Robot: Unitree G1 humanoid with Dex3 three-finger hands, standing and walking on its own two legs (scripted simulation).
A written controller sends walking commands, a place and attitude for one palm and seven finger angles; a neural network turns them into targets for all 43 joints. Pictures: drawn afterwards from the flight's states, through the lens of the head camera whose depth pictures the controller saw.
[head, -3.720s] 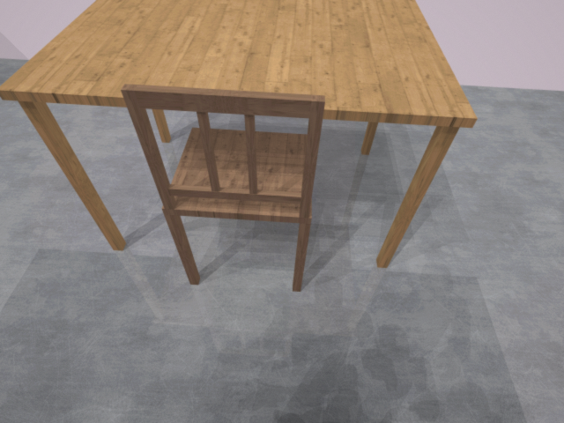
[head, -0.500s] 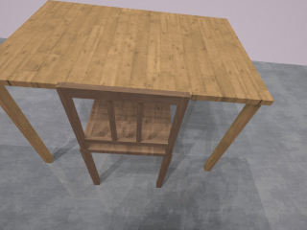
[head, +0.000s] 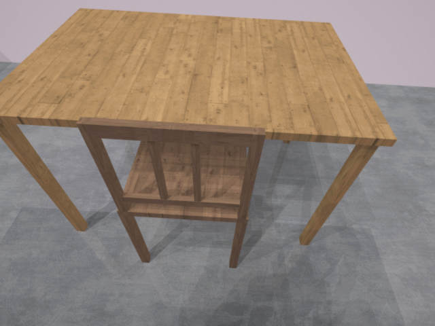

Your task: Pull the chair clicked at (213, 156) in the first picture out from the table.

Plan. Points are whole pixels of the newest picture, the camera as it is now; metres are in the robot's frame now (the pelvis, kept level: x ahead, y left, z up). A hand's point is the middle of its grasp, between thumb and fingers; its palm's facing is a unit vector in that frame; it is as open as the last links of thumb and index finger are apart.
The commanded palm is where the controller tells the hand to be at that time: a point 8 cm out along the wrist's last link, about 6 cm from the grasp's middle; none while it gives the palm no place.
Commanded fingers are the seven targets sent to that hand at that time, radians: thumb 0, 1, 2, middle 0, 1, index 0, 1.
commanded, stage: look again from close up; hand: left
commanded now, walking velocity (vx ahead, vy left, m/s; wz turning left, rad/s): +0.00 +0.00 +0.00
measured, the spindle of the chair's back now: (158, 171) +0.50 +0.19 -0.09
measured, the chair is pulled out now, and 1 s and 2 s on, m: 0.00 0.00 0.00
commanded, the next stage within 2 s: shuffle to correct the standing spot in 1.60 s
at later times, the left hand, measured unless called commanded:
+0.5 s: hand out of the picture +0.02 +0.22 -0.18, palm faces -0.02 -0.97 -0.24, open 7.4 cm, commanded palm none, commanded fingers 0.00 0.90 0.90 -0.20 -0.30 -0.20 -0.30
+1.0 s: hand out of the picture +0.00 +0.17 -0.18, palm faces -0.02 -0.98 -0.19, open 7.4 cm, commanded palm none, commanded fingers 0.00 0.90 0.90 -0.20 -0.30 -0.20 -0.30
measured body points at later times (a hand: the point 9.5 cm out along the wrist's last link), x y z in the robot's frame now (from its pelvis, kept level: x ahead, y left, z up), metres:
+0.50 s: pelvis +0.00 +0.03 +0.00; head +0.02 +0.03 +0.45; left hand +0.02 +0.27 -0.16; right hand +0.04 -0.20 -0.16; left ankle +0.00 +0.12 -0.74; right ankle -0.07 -0.12 -0.74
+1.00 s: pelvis +0.00 +0.00 +0.00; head +0.02 +0.00 +0.45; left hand +0.00 +0.23 -0.16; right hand +0.02 -0.23 -0.16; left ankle +0.00 +0.12 -0.74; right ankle -0.07 -0.12 -0.74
